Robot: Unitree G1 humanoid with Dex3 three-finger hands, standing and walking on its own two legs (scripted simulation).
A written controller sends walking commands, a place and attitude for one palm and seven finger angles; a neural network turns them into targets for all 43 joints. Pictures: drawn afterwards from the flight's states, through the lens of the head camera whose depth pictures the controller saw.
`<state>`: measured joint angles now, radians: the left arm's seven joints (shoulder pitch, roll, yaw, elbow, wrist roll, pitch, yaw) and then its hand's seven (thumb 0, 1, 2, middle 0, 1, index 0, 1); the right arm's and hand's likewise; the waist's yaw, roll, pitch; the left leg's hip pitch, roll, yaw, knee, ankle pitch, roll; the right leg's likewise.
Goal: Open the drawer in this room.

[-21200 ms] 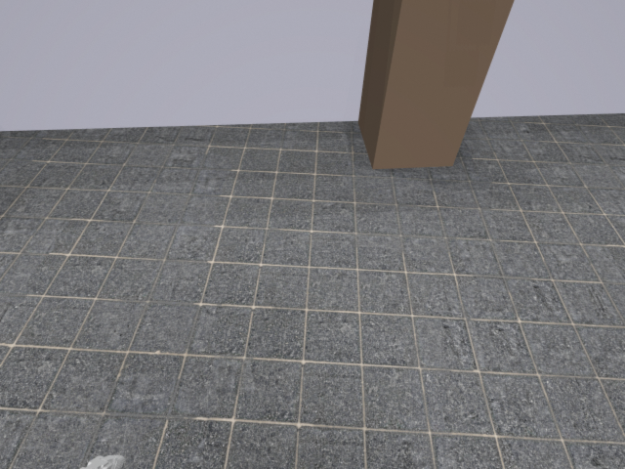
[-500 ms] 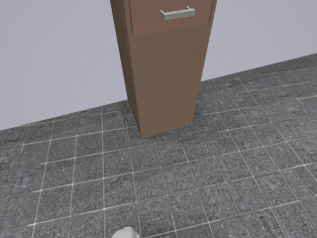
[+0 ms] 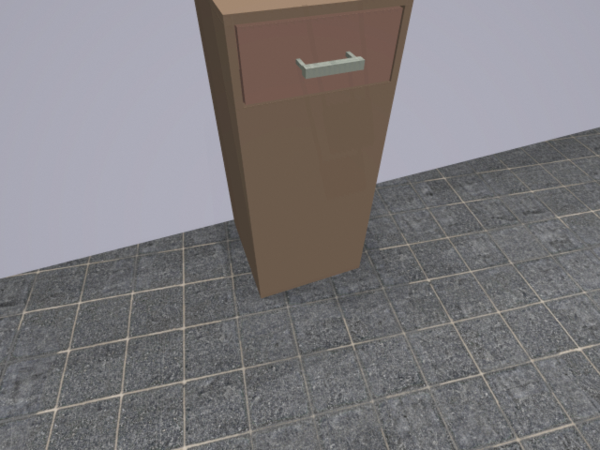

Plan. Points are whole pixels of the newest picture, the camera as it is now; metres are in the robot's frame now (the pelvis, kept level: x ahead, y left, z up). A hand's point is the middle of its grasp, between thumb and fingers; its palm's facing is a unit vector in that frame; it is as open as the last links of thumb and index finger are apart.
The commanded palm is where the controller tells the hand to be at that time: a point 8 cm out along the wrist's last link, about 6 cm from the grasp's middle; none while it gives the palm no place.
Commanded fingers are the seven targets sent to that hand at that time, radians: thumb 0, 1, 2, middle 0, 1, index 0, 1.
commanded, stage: stand and wait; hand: left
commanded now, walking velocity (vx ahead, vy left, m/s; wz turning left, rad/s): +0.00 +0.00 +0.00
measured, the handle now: (329, 63) +0.87 -0.01 +0.14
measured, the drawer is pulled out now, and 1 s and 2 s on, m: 0.00 0.00 0.00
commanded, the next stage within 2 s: look at it before walking up in 0.54 s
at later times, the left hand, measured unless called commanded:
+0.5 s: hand out of the picture -0.01 +0.12 -0.18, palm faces +0.05 -0.99 -0.15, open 7.3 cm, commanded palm none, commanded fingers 0.00 0.90 0.90 -0.20 -0.30 -0.20 -0.30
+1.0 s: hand out of the picture +0.00 +0.15 -0.18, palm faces +0.04 -0.98 -0.17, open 7.3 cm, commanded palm none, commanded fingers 0.00 0.90 0.90 -0.20 -0.30 -0.20 -0.30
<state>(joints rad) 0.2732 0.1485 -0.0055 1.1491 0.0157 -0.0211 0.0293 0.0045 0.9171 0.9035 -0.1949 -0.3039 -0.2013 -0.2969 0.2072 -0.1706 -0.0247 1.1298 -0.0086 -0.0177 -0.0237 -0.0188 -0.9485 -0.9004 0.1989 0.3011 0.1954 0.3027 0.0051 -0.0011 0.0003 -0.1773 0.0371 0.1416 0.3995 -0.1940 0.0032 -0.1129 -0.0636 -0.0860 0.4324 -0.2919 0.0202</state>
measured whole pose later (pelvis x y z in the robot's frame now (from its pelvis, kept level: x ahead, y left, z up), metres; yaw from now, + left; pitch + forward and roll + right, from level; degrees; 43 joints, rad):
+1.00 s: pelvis +0.02 -0.01 +0.00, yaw +1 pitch -1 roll +1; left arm 0.31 0.13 0.00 1.14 0.01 -0.02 0.04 0.00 0.91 0.90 -0.20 -0.30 -0.20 -0.30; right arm 0.27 -0.13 -0.01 1.16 -0.01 -0.01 -0.04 0.01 -0.93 -0.90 0.20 0.30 0.19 0.30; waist 0.00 -0.01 0.05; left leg -0.15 0.06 0.12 0.39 -0.22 -0.02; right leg -0.05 -0.04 -0.11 0.38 -0.30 0.00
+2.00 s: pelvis +0.00 -0.02 +0.00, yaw -22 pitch +2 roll +1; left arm 0.22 0.22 0.06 0.92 0.03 0.03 0.00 0.00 0.90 0.90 -0.20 -0.30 -0.21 -0.30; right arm 0.01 -0.24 -0.05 0.89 -0.01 0.04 -0.02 0.01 -0.91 -0.90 0.20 0.30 0.19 0.30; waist 0.06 -0.01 0.11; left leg -0.40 0.03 -0.01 0.88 -0.44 -0.06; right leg -0.29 0.07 0.11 0.50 -0.23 -0.04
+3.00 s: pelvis +0.09 -0.05 -0.01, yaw -57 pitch +1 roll -1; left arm 0.31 0.24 0.06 0.96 0.02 0.01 -0.03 0.00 0.90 0.90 -0.20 -0.30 -0.21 -0.30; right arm 0.14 -0.23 -0.04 0.85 -0.02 -0.03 0.01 0.01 -0.91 -0.90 0.20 0.30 0.20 0.30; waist 0.05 -0.03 0.05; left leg -0.33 0.05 0.07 0.57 -0.26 -0.03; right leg -0.21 0.05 0.15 0.57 -0.38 0.00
